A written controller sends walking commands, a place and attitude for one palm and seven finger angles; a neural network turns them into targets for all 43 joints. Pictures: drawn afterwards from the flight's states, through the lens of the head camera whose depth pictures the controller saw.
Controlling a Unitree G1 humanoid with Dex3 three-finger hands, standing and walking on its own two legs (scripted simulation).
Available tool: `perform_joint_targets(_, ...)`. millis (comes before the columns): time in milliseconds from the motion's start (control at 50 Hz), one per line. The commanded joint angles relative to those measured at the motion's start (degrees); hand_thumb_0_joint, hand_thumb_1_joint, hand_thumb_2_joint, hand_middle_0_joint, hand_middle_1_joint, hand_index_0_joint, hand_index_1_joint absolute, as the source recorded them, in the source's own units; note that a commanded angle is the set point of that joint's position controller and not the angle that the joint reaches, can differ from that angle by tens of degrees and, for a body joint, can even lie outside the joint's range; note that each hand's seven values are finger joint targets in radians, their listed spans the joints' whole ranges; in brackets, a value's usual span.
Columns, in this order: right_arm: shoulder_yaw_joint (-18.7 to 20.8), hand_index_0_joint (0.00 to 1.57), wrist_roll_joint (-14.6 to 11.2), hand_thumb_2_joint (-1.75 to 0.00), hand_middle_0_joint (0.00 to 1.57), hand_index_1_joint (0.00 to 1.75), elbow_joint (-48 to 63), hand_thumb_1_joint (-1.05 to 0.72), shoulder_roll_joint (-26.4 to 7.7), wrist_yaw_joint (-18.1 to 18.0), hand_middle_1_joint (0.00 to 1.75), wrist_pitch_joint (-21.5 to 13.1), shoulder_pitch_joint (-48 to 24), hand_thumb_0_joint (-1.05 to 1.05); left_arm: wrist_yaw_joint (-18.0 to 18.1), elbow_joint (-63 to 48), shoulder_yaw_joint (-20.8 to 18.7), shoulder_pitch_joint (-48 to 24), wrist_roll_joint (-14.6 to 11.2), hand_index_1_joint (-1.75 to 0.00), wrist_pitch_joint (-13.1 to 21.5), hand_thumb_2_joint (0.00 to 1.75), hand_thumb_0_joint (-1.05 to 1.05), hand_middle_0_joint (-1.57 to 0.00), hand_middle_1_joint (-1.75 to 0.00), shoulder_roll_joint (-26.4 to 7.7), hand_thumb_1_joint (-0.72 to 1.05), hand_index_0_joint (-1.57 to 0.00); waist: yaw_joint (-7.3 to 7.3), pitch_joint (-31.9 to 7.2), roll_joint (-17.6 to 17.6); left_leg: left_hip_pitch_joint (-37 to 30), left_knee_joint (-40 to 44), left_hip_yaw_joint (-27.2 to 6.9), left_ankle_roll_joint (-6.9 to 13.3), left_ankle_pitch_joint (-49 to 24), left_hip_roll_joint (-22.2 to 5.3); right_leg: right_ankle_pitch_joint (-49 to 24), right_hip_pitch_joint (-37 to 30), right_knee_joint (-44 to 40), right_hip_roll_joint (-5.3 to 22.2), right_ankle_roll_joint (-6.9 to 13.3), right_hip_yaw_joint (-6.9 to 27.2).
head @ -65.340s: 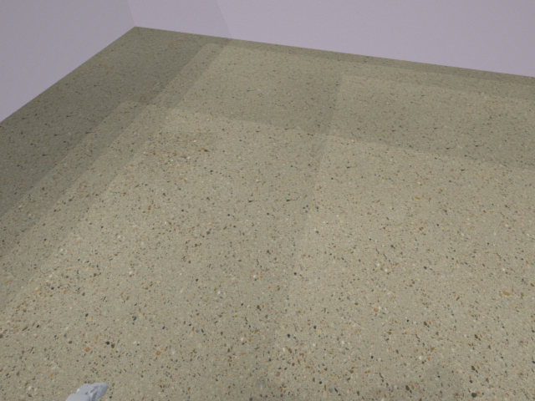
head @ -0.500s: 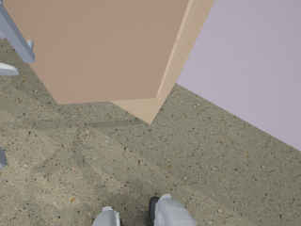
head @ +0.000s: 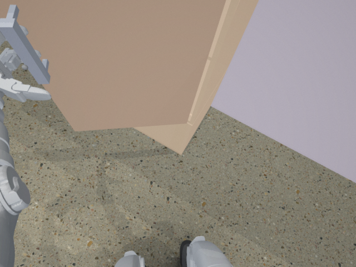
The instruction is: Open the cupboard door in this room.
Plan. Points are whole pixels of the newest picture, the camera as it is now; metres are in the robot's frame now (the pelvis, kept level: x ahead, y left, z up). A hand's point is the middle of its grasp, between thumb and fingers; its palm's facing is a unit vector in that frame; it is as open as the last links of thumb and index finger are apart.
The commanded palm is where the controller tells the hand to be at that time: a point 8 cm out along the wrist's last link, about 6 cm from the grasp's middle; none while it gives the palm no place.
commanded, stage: slide the fingers in behind the handle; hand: left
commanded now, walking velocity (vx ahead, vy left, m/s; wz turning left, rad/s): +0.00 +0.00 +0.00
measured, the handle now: (30, 48) +0.56 +0.26 +0.10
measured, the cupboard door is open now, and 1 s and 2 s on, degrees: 38 38 45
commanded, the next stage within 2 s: close the thumb around the handle in 0.80 s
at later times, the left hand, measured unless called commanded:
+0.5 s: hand (41, 66) +0.51 +0.23 +0.10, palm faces +0.06 -1.00 +0.00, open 13.9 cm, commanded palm +0.49 +0.27 +0.09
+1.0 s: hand (42, 66) +0.51 +0.23 +0.10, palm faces +0.08 -1.00 -0.01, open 13.8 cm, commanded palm +0.48 +0.26 +0.09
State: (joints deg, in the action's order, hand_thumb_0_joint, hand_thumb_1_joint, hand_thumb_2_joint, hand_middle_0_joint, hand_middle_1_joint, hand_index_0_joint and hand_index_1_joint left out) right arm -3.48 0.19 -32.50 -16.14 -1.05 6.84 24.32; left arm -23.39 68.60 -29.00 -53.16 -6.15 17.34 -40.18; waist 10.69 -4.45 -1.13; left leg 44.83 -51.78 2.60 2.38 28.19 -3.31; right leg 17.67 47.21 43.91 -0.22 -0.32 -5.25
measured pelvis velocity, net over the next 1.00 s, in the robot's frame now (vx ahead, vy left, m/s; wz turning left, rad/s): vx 0.00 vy -0.01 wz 0.01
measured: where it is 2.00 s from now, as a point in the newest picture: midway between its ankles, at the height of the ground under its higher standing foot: outside the picture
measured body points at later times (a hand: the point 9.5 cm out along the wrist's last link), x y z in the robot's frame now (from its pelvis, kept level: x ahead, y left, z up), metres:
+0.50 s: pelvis +0.00 -0.01 +0.00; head +0.13 +0.02 +0.43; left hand +0.50 +0.29 +0.10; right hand -0.01 -0.27 -0.10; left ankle -0.05 +0.08 -0.69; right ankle +0.02 -0.13 -0.69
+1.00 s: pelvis +0.00 -0.01 +0.00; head +0.13 +0.01 +0.43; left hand +0.50 +0.28 +0.10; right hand -0.01 -0.27 -0.10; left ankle -0.05 +0.08 -0.69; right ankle +0.02 -0.13 -0.69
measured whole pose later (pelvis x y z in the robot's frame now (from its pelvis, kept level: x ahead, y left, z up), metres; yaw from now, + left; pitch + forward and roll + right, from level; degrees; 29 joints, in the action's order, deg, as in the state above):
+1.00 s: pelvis +0.00 -0.01 +0.00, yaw +1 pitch +20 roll -3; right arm -2.3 0.6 -35.1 -16.0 -0.6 5.4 24.9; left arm -17.2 67.4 -25.3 -52.8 -6.8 19.2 -34.4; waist 9.6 -4.6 -1.8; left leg 43.5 -50.6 2.1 1.8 27.6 -2.9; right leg 18.0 46.2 43.9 0.1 0.2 -5.5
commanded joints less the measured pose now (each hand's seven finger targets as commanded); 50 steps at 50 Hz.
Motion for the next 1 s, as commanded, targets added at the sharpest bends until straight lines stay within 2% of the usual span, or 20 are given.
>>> perform_joint_targets(0, 4.4, 0.2, 0.4, -0.9, 0.2, 0.3, 1.5, -0.9, -11.0, -0.5, 0.3, -0.9, 11.3, 0.0, 0.8, -13.8, -0.2, -24.2, -1.4, -1.2, 4.9, 0.3, 0.0, -0.3, -1.2, -15.0, -0.5, -0.3, -0.22, -28.1, -11.7, -19.4, 4.5, -5.7, -2.4, -39.1, 0.5, -21.3, -13.6, -0.2, -2.9, 1.6, 2.1)
perform_joint_targets(100, 4.5, 0.2, 0.3, -0.9, 0.2, 0.3, 1.2, -0.9, -11.0, -0.5, 0.3, -1.0, 11.0, 0.0, 1.1, -11.9, 1.1, -23.8, -1.7, -1.2, 4.3, 0.3, 0.0, -0.3, -1.2, -12.4, -0.5, -0.3, 0.08, -26.4, -8.8, -16.9, 4.9, -5.3, -1.7, -35.8, 0.8, -21.2, -14.7, -0.6, -2.7, 1.4, 2.4)
perform_joint_targets(260, 4.6, 0.2, 0.5, -0.9, 0.2, 0.3, 1.0, -0.9, -10.7, -0.4, 0.3, -1.4, 11.0, 0.0, 3.1, -13.6, 0.2, -24.8, -0.9, -1.2, 5.6, 0.3, 0.0, -0.3, -1.2, -13.1, -0.5, -0.3, -0.57, -28.6, -10.1, -17.5, 4.9, -5.6, -2.1, -37.0, 0.9, -22.2, -15.9, 0.1, -2.6, 1.6, 2.4)
perform_joint_targets(280, 4.6, 0.2, 0.4, -0.9, 0.2, 0.3, 1.1, -0.9, -10.5, -0.3, 0.3, -1.4, 10.9, 0.0, 3.1, -13.7, 1.6, -24.5, -1.1, -1.2, 5.5, 0.3, 0.0, -0.3, -1.2, -10.9, -0.5, -0.3, -0.18, -28.4, -9.6, -17.7, 4.9, -5.4, -1.9, -36.6, 0.9, -22.0, -15.4, -0.2, -2.7, 1.5, 2.5)
perform_joint_targets(360, 4.5, 0.2, 0.3, -0.9, 0.2, 0.3, 1.1, -0.9, -10.7, -0.3, 0.3, -1.4, 10.7, 0.0, 3.8, -11.3, 0.7, -24.4, -1.0, -1.2, 4.9, 0.3, 0.0, -0.3, -1.2, -12.0, -0.5, -0.3, 0.07, -26.0, -7.1, -13.7, 5.4, -4.7, -1.2, -31.8, 1.3, -21.6, -17.0, -0.4, -2.5, 1.4, 2.8)
perform_joint_targets(400, 4.4, 0.2, 0.4, -0.9, 0.2, 0.3, 1.2, -0.9, -10.7, -0.4, 0.3, -1.5, 10.8, 0.0, 4.3, -11.8, -0.3, -25.1, -0.2, -1.2, 5.1, 0.3, 0.0, -0.3, -1.2, -14.2, -0.5, -0.3, -0.56, -26.1, -8.0, -12.7, 5.8, -4.6, -1.2, -30.2, 1.5, -21.3, -18.2, -0.4, -2.4, 1.5, 3.0)
perform_joint_targets(460, 4.6, 0.2, 0.4, -0.9, 0.2, 0.3, 1.1, -0.9, -10.4, -0.4, 0.3, -1.8, 10.9, 0.0, 4.5, -14.1, 1.2, -26.5, 0.1, -1.2, 6.1, 0.3, 0.0, -0.3, -1.2, -12.5, -0.5, -0.3, -0.29, -29.0, -11.1, -16.7, 5.2, -5.0, -1.7, -33.9, 1.3, -21.5, -16.5, -0.1, -2.4, 1.5, 2.9)
perform_joint_targets(480, 4.5, 0.2, 0.4, -0.9, 0.2, 0.3, 0.7, -0.9, -10.3, -0.3, 0.3, -1.8, 11.0, 0.0, 4.4, -12.1, 1.9, -25.9, -0.4, -1.2, 5.8, 0.3, 0.0, -0.3, -1.2, -10.6, -0.5, -0.3, 0.25, -26.8, -9.6, -16.0, 5.2, -5.0, -1.6, -33.2, 1.2, -21.1, -15.7, -0.3, -2.6, 1.5, 2.7)
perform_joint_targets(520, 4.5, 0.2, 0.3, -0.9, 0.2, 0.3, 0.6, -0.9, -10.8, -0.5, 0.3, -1.8, 11.1, 0.0, 4.3, -10.8, 1.2, -25.6, -0.6, -1.2, 5.5, 0.3, 0.0, -0.3, -1.2, -11.8, -0.5, -0.3, 0.32, -26.0, -6.2, -13.8, 5.7, -5.0, -1.2, -30.5, 1.3, -20.4, -17.0, -0.7, -2.6, 1.4, 2.9)
perform_joint_targets(560, 4.5, 0.2, 0.4, -0.9, 0.2, 0.3, 0.6, -0.9, -10.8, -0.5, 0.3, -2.1, 11.2, 0.0, 4.0, -11.7, 1.2, -25.9, -0.6, -1.2, 5.7, 0.3, 0.0, -0.3, -1.2, -11.7, -0.5, -0.3, -0.09, -27.7, -9.0, -15.1, 5.6, -4.8, -1.4, -31.5, 1.4, -20.8, -16.8, -0.5, -2.4, 1.5, 3.0)
perform_joint_targets(620, 4.4, 0.2, 0.4, -0.9, 0.2, 0.3, 0.4, -0.9, -10.9, -0.6, 0.3, -2.1, 11.3, 0.0, 4.1, -10.9, 1.2, -26.3, -0.4, -1.2, 5.4, 0.3, 0.0, -0.3, -1.2, -12.3, -0.5, -0.3, 0.27, -26.2, -6.9, -13.1, 5.8, -4.8, -1.1, -29.5, 1.5, -20.3, -17.4, -0.7, -2.4, 1.4, 3.1)
perform_joint_targets(640, 4.5, 0.2, 0.5, -0.9, 0.2, 0.3, 0.4, -0.9, -10.8, -0.7, 0.3, -2.2, 11.4, 0.0, 4.0, -11.5, 1.5, -26.9, -0.5, -1.2, 5.8, 0.3, 0.0, -0.3, -1.2, -12.0, -0.5, -0.3, 0.66, -26.6, -7.6, -13.6, 5.6, -4.7, -1.0, -30.0, 1.5, -20.9, -17.4, -0.7, -2.4, 1.5, 3.2)
perform_joint_targets(660, 4.4, 0.2, 0.4, -0.9, 0.2, 0.3, 0.4, -0.9, -10.8, -0.7, 0.3, -2.2, 11.4, 0.0, 4.0, -11.2, 0.8, -26.6, -0.2, -1.2, 5.8, 0.3, 0.0, -0.3, -1.2, -13.0, -0.5, -0.3, 0.01, -26.9, -8.6, -14.0, 5.7, -4.9, -1.2, -30.4, 1.5, -20.6, -17.2, -0.6, -2.3, 1.5, 3.1)
perform_joint_targets(720, 4.7, 0.2, 0.5, -0.9, 0.2, 0.3, 0.3, -0.9, -10.6, -0.4, 0.3, -2.3, 11.4, 0.0, 3.8, -12.8, 1.7, -26.4, -0.7, -1.2, 6.0, 0.3, 0.0, -0.3, -1.2, -11.2, -0.5, -0.3, 0.0, -28.6, -8.9, -15.8, 5.4, -5.0, -1.4, -32.6, 1.3, -21.6, -17.2, -0.4, -2.5, 1.6, 2.9)
perform_joint_targets(740, 4.8, 0.2, 0.5, -0.9, 0.2, 0.3, 0.6, -0.9, -10.7, -0.4, 0.3, -2.3, 11.7, 0.0, 3.8, -14.1, 0.8, -25.5, -1.0, -1.2, 6.5, 0.3, 0.0, -0.3, -1.2, -11.9, -0.5, -0.3, -0.67, -30.1, -9.9, -17.4, 5.2, -5.4, -1.6, -35.1, 1.2, -22.2, -17.2, -0.1, -2.5, 1.8, 2.8)
perform_joint_targets(780, 4.8, 0.2, 0.5, -0.9, 0.2, 0.3, 0.2, -0.9, -10.3, -0.2, 0.3, -2.2, 11.3, 0.0, 3.9, -14.2, 3.9, -26.5, -1.0, -1.2, 6.2, 0.3, 0.0, -0.3, -1.2, -7.9, -0.5, -0.3, 0.25, -28.7, -11.3, -19.4, 5.2, -5.5, -2.0, -36.6, 0.9, -21.3, -14.5, -0.5, -2.6, 1.5, 2.4)
perform_joint_targets(820, 5.0, 0.2, 0.5, -0.9, 0.2, 0.3, 0.0, -0.9, -10.7, -0.2, 0.3, -2.2, 11.4, 0.0, 4.5, -14.2, 2.2, -25.7, -1.1, -1.2, 6.3, 0.3, 0.0, -0.3, -1.2, -9.6, -0.5, -0.3, -0.21, -28.0, -9.8, -18.7, 5.4, -5.5, -1.9, -35.6, 0.9, -21.3, -15.2, -0.7, -2.7, 1.5, 2.5)
perform_joint_targets(880, 5.0, 0.2, 0.6, -0.9, 0.2, 0.3, -0.3, -0.9, -10.4, -0.1, 0.3, -2.2, 11.3, 0.0, 4.6, -15.5, 4.1, -27.4, -1.1, -1.2, 6.7, 0.3, 0.0, -0.3, -1.2, -7.4, -0.5, -0.3, 0.3, -28.4, -10.7, -20.0, 5.5, -5.9, -2.1, -36.7, 0.9, -21.2, -14.5, -0.6, -2.6, 1.6, 2.3)
perform_joint_targets(900, 5.1, 0.2, 0.5, -0.9, 0.2, 0.3, -0.5, -0.9, -10.4, -0.1, 0.3, -2.3, 11.4, 0.0, 4.7, -14.4, 3.8, -25.7, -1.1, -1.21, 6.5, 0.32, 0.0, -0.3, -1.21, -7.3, -0.44, -0.3, 0.16, -28.0, -9.3, -19.6, 5.4, -5.8, -2.0, -36.9, 0.8, -21.3, -14.6, -0.8, -2.7, 1.5, 2.3)
perform_joint_targets(980, 5.1, 0.2, 0.6, -0.9, 0.2, 0.3, -0.9, -0.9, -10.3, -0.1, 0.3, -2.3, 11.2, 0.0, 5.2, -14.6, 4.4, -26.8, -0.7, -1.23, 6.8, 0.42, 0.0, -0.32, -1.23, -6.9, -0.22, -0.32, 0.37, -27.7, -10.3, -20.6, 5.3, -6.2, -2.3, -38.0, 0.8, -21.2, -13.7, -0.6, -2.6, 1.5, 2.2)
